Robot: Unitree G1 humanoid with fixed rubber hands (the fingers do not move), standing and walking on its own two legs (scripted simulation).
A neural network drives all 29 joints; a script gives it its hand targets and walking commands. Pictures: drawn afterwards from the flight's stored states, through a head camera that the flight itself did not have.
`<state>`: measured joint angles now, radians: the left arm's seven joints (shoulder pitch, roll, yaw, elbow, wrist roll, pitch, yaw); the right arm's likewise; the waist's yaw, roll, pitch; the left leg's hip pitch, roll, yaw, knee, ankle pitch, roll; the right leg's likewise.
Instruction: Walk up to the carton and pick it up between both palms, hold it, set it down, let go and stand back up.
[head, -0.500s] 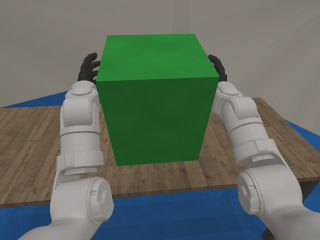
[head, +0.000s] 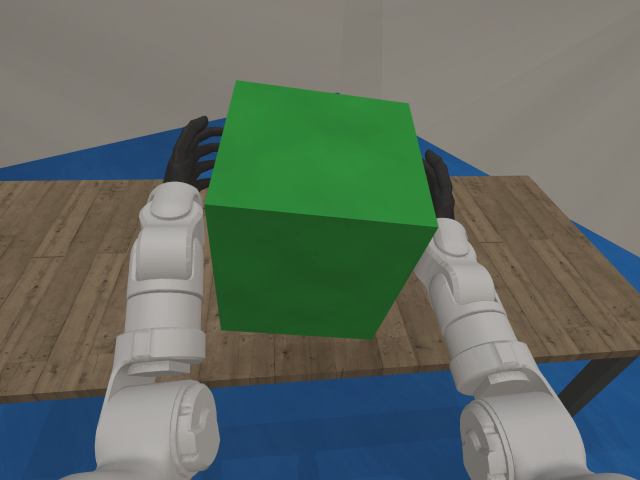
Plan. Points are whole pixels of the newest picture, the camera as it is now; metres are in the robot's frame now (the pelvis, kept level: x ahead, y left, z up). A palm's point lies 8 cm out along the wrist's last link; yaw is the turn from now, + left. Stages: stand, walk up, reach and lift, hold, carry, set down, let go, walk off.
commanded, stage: set down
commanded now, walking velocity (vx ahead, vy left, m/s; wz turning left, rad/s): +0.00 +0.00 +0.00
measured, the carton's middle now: (310, 222) +0.40 -0.01 +0.16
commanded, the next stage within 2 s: none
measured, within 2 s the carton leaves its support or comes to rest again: neither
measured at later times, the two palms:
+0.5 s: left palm (191, 194) +0.41 +0.14 +0.20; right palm (429, 221) +0.38 -0.16 +0.17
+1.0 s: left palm (196, 215) +0.42 +0.14 +0.16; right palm (427, 234) +0.38 -0.16 +0.15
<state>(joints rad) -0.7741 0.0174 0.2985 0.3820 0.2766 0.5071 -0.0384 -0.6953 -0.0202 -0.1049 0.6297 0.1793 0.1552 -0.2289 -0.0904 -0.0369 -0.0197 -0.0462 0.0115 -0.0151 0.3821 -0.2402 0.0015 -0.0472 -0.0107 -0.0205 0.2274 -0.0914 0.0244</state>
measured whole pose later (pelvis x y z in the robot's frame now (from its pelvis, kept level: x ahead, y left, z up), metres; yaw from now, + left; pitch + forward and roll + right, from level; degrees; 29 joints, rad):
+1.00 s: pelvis +0.01 +0.00 +0.00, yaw +0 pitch -5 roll -2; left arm -0.75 -0.01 0.36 0.53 0.31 0.33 -0.07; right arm -0.67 0.04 -0.23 0.68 -0.04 0.05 -0.17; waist -0.09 -0.04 0.05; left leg -0.03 0.01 -0.02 0.38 -0.26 0.00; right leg -0.03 -0.01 -0.02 0.23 -0.11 0.03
